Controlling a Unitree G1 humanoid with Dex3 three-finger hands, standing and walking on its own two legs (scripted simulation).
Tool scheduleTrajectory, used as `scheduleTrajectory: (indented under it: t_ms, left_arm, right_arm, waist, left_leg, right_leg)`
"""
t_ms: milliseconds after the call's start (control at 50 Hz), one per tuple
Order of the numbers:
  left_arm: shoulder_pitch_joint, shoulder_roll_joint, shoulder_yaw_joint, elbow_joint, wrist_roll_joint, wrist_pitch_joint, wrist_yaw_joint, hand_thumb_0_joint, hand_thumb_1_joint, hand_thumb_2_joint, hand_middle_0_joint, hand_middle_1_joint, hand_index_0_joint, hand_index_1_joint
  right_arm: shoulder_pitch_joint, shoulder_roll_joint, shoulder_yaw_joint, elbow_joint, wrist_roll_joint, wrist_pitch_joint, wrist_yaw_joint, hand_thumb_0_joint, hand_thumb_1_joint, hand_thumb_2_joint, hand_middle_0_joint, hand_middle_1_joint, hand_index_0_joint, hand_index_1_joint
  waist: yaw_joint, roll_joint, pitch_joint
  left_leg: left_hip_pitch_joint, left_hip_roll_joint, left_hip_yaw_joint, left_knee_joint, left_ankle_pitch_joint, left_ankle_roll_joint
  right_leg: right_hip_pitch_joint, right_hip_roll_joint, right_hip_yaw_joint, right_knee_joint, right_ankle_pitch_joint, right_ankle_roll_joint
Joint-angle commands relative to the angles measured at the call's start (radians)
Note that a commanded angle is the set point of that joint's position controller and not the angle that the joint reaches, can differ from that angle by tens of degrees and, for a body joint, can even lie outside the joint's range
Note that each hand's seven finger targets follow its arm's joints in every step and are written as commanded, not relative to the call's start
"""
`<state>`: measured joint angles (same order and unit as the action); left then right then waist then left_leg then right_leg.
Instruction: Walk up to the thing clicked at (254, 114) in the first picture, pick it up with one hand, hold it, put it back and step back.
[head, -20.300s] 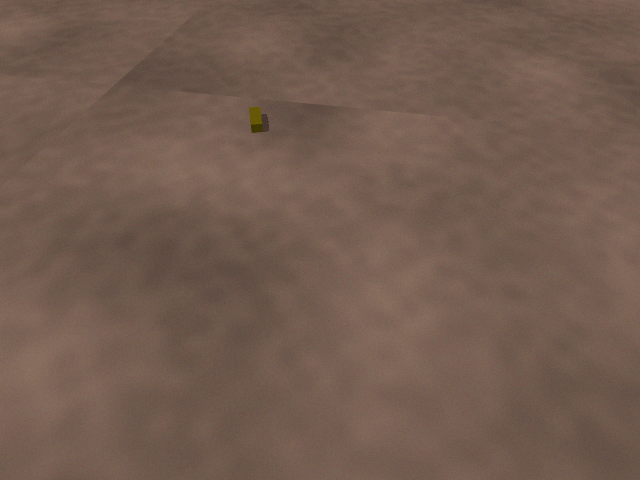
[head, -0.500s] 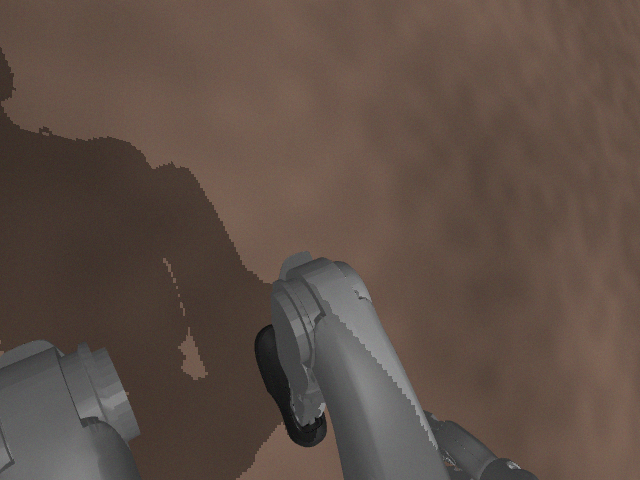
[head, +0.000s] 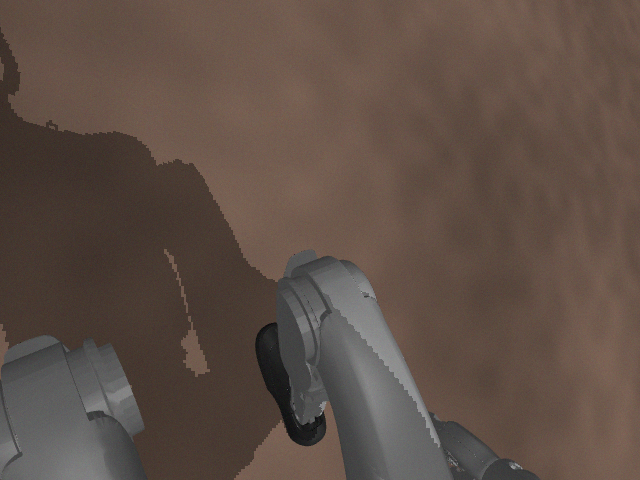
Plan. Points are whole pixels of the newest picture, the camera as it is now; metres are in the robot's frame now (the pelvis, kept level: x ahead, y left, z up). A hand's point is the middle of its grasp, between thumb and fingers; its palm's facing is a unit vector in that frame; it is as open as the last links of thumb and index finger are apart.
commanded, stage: close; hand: left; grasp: from above
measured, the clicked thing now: out of the picture +0.45 +0.34 -0.27
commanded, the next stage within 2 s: settle in 0.64 s
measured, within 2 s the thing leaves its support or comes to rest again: leaves its support in 1.10 s
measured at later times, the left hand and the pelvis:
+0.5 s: hand out of the picture +0.43 +0.33 -0.25, palm faces -0.46 -0.14 -0.88, open 9.6 cm; pelvis +0.00 +0.00 +0.00, yaw +0 degrees
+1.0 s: hand out of the picture +0.44 +0.33 -0.24, palm faces -0.47 -0.14 -0.87, open 9.5 cm; pelvis +0.00 +0.00 +0.00, yaw +0 degrees
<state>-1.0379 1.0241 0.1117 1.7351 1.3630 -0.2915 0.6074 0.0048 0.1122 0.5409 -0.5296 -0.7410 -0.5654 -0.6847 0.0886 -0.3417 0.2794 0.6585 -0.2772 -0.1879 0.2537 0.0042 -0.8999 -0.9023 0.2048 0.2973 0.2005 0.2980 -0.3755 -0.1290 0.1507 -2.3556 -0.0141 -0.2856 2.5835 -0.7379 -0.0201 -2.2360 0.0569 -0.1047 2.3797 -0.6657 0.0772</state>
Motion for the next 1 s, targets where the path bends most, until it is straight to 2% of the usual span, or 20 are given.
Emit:
scheduleTrajectory:
  t_ms: [0, 60, 100, 160, 180, 220, 240, 260, 340, 420, 480, 560, 620, 640, 700, 760, 860, 900, 960, 980]
  left_arm:
    - [-0.233, 0.213, 0.002, -0.087, -0.021, 0.002, 0.038, 0.000, 0.312, 0.559, -0.657, -0.704, -0.698, -0.662]
    - [-0.214, 0.204, -0.011, -0.074, -0.012, 0.007, 0.034, 0.000, 0.349, 0.544, -0.689, -0.684, -0.729, -0.643]
    - [-0.239, 0.240, 0.008, -0.106, -0.015, 0.007, 0.039, 0.000, 0.392, 0.554, -0.725, -0.685, -0.764, -0.645]
    - [-0.229, 0.212, 0.000, -0.084, -0.021, 0.014, 0.040, 0.000, 0.428, 0.565, -0.757, -0.673, -0.792, -0.637]
    - [-0.229, 0.189, -0.023, -0.068, -0.020, 0.015, 0.035, 0.000, 0.446, 0.549, -0.772, -0.667, -0.809, -0.629]
    - [-0.277, 0.221, -0.010, -0.148, -0.028, 0.007, 0.036, 0.000, 0.475, 0.549, -0.788, -0.660, -0.826, -0.621]
    - [-0.258, 0.226, -0.006, -0.112, -0.022, 0.012, 0.037, 0.000, 0.501, 0.538, -0.813, -0.644, -0.850, -0.607]
    - [-0.216, 0.212, -0.014, -0.054, -0.015, 0.022, 0.030, 0.000, 0.502, 0.538, -0.823, -0.633, -0.857, -0.598]
    - [-0.219, 0.214, 0.001, -0.075, -0.018, 0.017, 0.025, 0.000, 0.562, 0.595, -0.875, -0.643, -0.903, -0.615]
    - [-0.237, 0.215, 0.000, -0.077, -0.024, 0.018, 0.018, 0.000, 0.627, 0.577, -0.920, -0.633, -0.950, -0.603]
    - [-0.262, 0.245, 0.008, -0.123, -0.013, 0.016, 0.015, 0.000, 0.652, 0.603, -0.943, -0.646, -0.971, -0.618]
    - [-0.223, 0.220, -0.003, -0.054, -0.021, 0.011, 0.016, 0.000, 0.666, 0.617, -0.954, -0.644, -0.979, -0.618]
    - [-0.254, 0.212, -0.022, -0.090, -0.026, 0.011, 0.010, 0.000, 0.687, 0.625, -0.965, -0.666, -0.994, -0.636]
    - [-0.233, 0.223, -0.009, -0.079, -0.025, 0.014, 0.012, 0.000, 0.680, 0.657, -0.965, -0.664, -0.987, -0.641]
    - [-0.248, 0.213, -0.017, -0.094, -0.024, 0.010, 0.012, 0.000, 0.713, 0.674, -0.995, -0.665, -1.015, -0.645]
    - [-0.229, 0.212, -0.028, -0.078, -0.028, 0.009, 0.009, 0.000, 0.604, 0.695, -0.972, -0.667, -0.994, -0.648]
    - [-0.253, 0.242, 0.003, -0.119, -0.033, 0.019, -0.005, 0.000, 0.611, 0.668, -0.983, -0.639, -1.002, -0.622]
    - [-0.268, 0.269, 0.023, -0.169, -0.030, 0.018, -0.010, 0.000, 0.607, 0.676, -0.985, -0.632, -1.001, -0.619]
    - [-0.275, 0.244, 0.018, -0.243, -0.031, 0.018, -0.017, 0.000, 0.605, 0.640, -0.976, -0.614, -0.996, -0.596]
    - [-0.266, 0.269, 0.044, -0.244, -0.035, 0.016, -0.014, 0.000, 0.614, 0.635, -0.981, -0.607, -0.999, -0.590]
  right_arm:
    - [0.173, -0.332, -0.103, 0.016, 0.005, -0.001, -0.019, 0.000, -0.896, -0.901, 0.199, 0.300, 0.199, 0.300]
    - [0.188, -0.332, -0.096, 0.012, 0.004, -0.003, -0.017, 0.000, -0.897, -0.901, 0.199, 0.300, 0.199, 0.300]
    - [0.185, -0.338, -0.102, 0.012, 0.008, -0.003, -0.023, 0.000, -0.898, -0.901, 0.199, 0.300, 0.199, 0.300]
    - [0.184, -0.337, -0.104, 0.012, 0.009, 0.001, -0.027, 0.000, -0.897, -0.901, 0.199, 0.300, 0.199, 0.300]
    - [0.182, -0.333, -0.099, 0.006, 0.007, -0.002, -0.026, 0.000, -0.899, -0.902, 0.199, 0.300, 0.199, 0.300]
    - [0.176, -0.339, -0.103, 0.002, 0.014, -0.005, -0.027, 0.000, -0.896, -0.901, 0.199, 0.300, 0.199, 0.300]
    - [0.171, -0.338, -0.100, 0.001, 0.013, -0.002, -0.028, 0.000, -0.897, -0.901, 0.199, 0.300, 0.199, 0.300]
    - [0.173, -0.339, -0.102, -0.003, 0.011, -0.004, -0.026, 0.000, -0.899, -0.902, 0.199, 0.300, 0.199, 0.300]
    - [0.175, -0.331, -0.097, 0.005, 0.013, -0.003, -0.022, 0.000, -0.897, -0.901, 0.199, 0.300, 0.199, 0.300]
    - [0.169, -0.339, -0.095, 0.001, 0.010, -0.007, -0.020, 0.000, -0.897, -0.901, 0.199, 0.300, 0.199, 0.300]
    - [0.186, -0.350, -0.102, -0.002, 0.011, -0.005, -0.022, 0.000, -0.898, -0.902, 0.199, 0.300, 0.199, 0.300]
    - [0.182, -0.334, -0.085, -0.004, 0.010, 0.001, -0.027, 0.000, -0.898, -0.902, 0.199, 0.300, 0.199, 0.300]
    - [0.184, -0.341, -0.095, -0.008, 0.011, -0.004, -0.031, 0.000, -0.899, -0.901, 0.199, 0.300, 0.199, 0.300]
    - [0.182, -0.343, -0.097, -0.003, 0.013, -0.002, -0.032, 0.000, -0.897, -0.901, 0.199, 0.300, 0.199, 0.300]
    - [0.186, -0.340, -0.091, -0.009, 0.016, 0.000, -0.033, 0.000, -0.898, -0.901, 0.199, 0.300, 0.199, 0.300]
    - [0.182, -0.335, -0.085, -0.009, 0.016, 0.000, -0.036, 0.000, -0.913, -0.903, 0.200, 0.300, 0.199, 0.300]
    - [0.199, -0.348, -0.097, -0.012, 0.019, 0.007, -0.040, 0.000, -0.914, -0.904, 0.200, 0.300, 0.199, 0.300]
    - [0.194, -0.353, -0.109, -0.016, 0.024, 0.014, -0.044, 0.000, -0.914, -0.905, 0.200, 0.300, 0.199, 0.300]
    - [0.204, -0.335, -0.115, -0.023, 0.023, 0.020, -0.040, 0.000, -0.911, -0.903, 0.200, 0.300, 0.199, 0.300]
    - [0.201, -0.340, -0.122, -0.012, 0.026, 0.023, -0.044, 0.000, -0.912, -0.903, 0.200, 0.300, 0.199, 0.300]
  waist:
    - [-0.050, 0.517, -0.605]
    - [-0.062, 0.498, -0.598]
    - [-0.048, 0.513, -0.630]
    - [-0.047, 0.517, -0.635]
    - [-0.061, 0.507, -0.610]
    - [-0.041, 0.526, -0.624]
    - [-0.040, 0.544, -0.629]
    - [-0.051, 0.520, -0.595]
    - [-0.046, 0.531, -0.610]
    - [-0.054, 0.509, -0.573]
    - [-0.050, 0.547, -0.626]
    - [-0.066, 0.482, -0.576]
    - [-0.063, 0.504, -0.582]
    - [-0.051, 0.492, -0.594]
    - [-0.058, 0.500, -0.604]
    - [-0.061, 0.483, -0.580]
    - [-0.052, 0.513, -0.601]
    - [-0.026, 0.558, -0.655]
    - [-0.021, 0.584, -0.711]
    - [-0.011, 0.592, -0.725]
  left_leg:
    - [0.484, 0.038, 0.130, -0.295, 0.213, 0.021]
    - [0.489, 0.037, 0.128, -0.287, 0.236, 0.024]
    - [0.496, 0.039, 0.127, -0.296, 0.236, 0.023]
    - [0.504, 0.040, 0.120, -0.301, 0.246, 0.018]
    - [0.490, 0.039, 0.124, -0.293, 0.233, 0.021]
    - [0.500, 0.038, 0.120, -0.307, 0.234, 0.016]
    - [0.512, 0.038, 0.119, -0.313, 0.234, 0.014]
    - [0.501, 0.041, 0.119, -0.311, 0.212, 0.016]
    - [0.521, 0.040, 0.118, -0.300, 0.256, 0.013]
    - [0.488, 0.038, 0.119, -0.296, 0.215, 0.017]
    - [0.538, 0.040, 0.116, -0.300, 0.259, 0.013]
    - [0.470, 0.037, 0.126, -0.288, 0.222, 0.022]
    - [0.475, 0.037, 0.128, -0.292, 0.201, 0.023]
    - [0.492, 0.039, 0.120, -0.291, 0.219, 0.021]
    - [0.507, 0.040, 0.115, -0.283, 0.252, 0.017]
    - [0.480, 0.037, 0.130, -0.282, 0.220, 0.023]
    - [0.490, 0.036, 0.126, -0.295, 0.233, 0.018]
    - [0.541, 0.037, 0.123, -0.299, 0.261, 0.008]
    - [0.563, 0.035, 0.135, -0.298, 0.314, 0.008]
    - [0.562, 0.033, 0.136, -0.291, 0.319, 0.007]
  right_leg:
    - [0.315, 0.027, -0.161, -0.181, 0.240, -0.089]
    - [0.324, 0.026, -0.163, -0.175, 0.263, -0.085]
    - [0.331, 0.028, -0.160, -0.184, 0.260, -0.087]
    - [0.322, 0.027, -0.164, -0.177, 0.266, -0.090]
    - [0.312, 0.026, -0.164, -0.174, 0.261, -0.088]
    - [0.308, 0.023, -0.163, -0.174, 0.256, -0.090]
    - [0.309, 0.022, -0.164, -0.172, 0.255, -0.094]
    - [0.295, 0.022, -0.163, -0.169, 0.239, -0.092]
    - [0.303, 0.021, -0.159, -0.163, 0.268, -0.090]
    - [0.276, 0.017, -0.162, -0.172, 0.230, -0.089]
    - [0.296, 0.016, -0.160, -0.163, 0.261, -0.091]
    - [0.317, 0.022, -0.158, -0.183, 0.243, -0.088]
    - [0.304, 0.020, -0.158, -0.183, 0.229, -0.088]
    - [0.301, 0.018, -0.161, -0.178, 0.237, -0.089]
    - [0.302, 0.017, -0.163, -0.169, 0.262, -0.090]
    - [0.319, 0.020, -0.155, -0.185, 0.242, -0.087]
    - [0.310, 0.016, -0.159, -0.183, 0.241, -0.095]
    - [0.302, 0.013, -0.159, -0.173, 0.253, -0.103]
    - [0.345, 0.017, -0.154, -0.172, 0.303, -0.101]
    - [0.343, 0.016, -0.156, -0.171, 0.306, -0.106]
